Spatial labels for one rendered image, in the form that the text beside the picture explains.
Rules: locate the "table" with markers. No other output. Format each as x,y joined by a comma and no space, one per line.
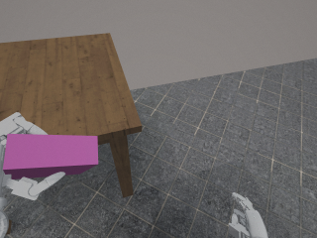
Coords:
72,86

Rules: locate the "sponge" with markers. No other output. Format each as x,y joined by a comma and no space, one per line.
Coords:
39,156

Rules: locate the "left robot hand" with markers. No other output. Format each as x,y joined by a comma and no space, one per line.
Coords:
25,187

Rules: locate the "right robot hand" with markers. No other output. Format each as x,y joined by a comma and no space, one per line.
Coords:
252,225

